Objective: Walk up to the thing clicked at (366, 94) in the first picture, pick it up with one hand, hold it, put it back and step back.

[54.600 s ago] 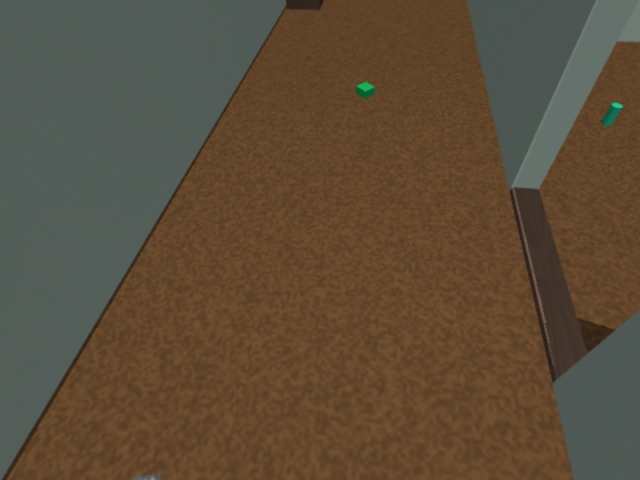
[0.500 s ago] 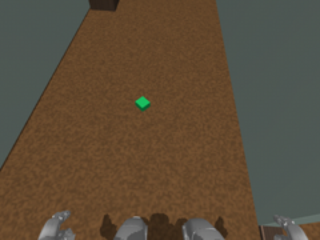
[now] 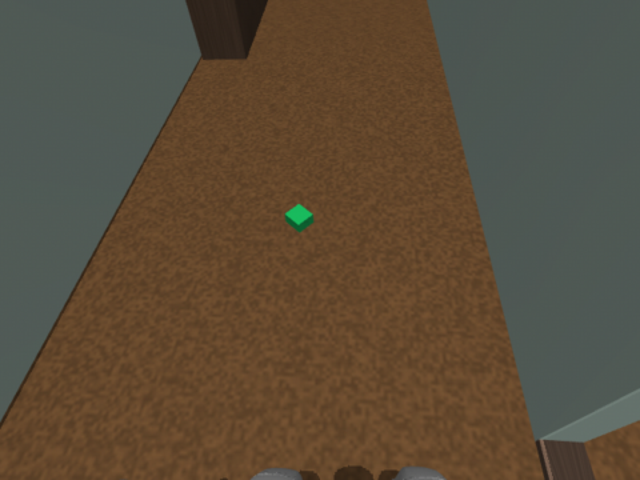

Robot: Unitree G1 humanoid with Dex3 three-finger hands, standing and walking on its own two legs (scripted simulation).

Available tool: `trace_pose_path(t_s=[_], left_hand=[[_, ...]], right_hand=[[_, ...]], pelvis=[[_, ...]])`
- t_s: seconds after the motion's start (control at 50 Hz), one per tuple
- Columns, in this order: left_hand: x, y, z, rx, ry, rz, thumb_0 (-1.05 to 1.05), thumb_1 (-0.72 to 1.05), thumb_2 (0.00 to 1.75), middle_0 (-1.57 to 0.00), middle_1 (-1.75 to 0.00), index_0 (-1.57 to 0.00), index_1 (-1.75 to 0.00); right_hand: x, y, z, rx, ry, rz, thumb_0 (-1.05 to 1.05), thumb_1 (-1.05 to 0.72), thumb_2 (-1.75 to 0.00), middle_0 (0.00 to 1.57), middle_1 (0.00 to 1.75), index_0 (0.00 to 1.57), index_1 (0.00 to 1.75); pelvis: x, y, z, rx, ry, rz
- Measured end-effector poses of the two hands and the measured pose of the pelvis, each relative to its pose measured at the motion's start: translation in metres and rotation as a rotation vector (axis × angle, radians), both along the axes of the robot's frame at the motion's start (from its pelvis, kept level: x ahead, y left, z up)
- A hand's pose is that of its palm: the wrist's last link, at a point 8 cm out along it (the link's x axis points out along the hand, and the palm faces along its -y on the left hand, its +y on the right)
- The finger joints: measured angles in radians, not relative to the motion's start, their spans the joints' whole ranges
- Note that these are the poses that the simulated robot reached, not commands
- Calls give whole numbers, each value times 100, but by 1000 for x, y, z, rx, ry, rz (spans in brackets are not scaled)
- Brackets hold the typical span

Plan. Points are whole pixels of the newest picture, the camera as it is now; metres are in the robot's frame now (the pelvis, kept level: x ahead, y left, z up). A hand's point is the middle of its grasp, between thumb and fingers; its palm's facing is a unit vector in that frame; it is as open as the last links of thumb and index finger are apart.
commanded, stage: step back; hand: left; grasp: from above
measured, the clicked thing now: (299, 218) +1.12 +0.22 -0.74
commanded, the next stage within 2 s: stand in 0.74 s
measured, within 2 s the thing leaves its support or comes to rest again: neither
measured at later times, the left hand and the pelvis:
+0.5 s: hand out of the picture +0.11 +0.27 -0.14, palm faces +0.05 -0.92 -0.38, open 7.4 cm; pelvis +0.03 +0.00 +0.00, yaw +2 degrees
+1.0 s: hand (158, 475) +0.12 +0.27 -0.14, palm faces +0.03 -0.94 -0.33, open 7.4 cm; pelvis +0.05 +0.01 +0.02, yaw +1 degrees
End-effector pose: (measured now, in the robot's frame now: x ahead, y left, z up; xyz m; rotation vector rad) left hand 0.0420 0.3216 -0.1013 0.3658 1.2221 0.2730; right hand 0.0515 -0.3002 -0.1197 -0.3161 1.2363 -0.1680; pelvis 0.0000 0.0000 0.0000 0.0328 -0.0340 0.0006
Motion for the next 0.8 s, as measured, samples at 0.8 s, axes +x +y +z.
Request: trace_pose_path(t_s=[0.8], left_hand=[[72, 1, -8, -77, -41, 38, 0, 90, 90, -20, -30, -20, -30]], right_hand=[[114, 36, 18, 0, -83, 75, 1, -90, -90, 21, 30, 21, 30]], pelvis=[[52, 15, 10, -43, -5, 29]])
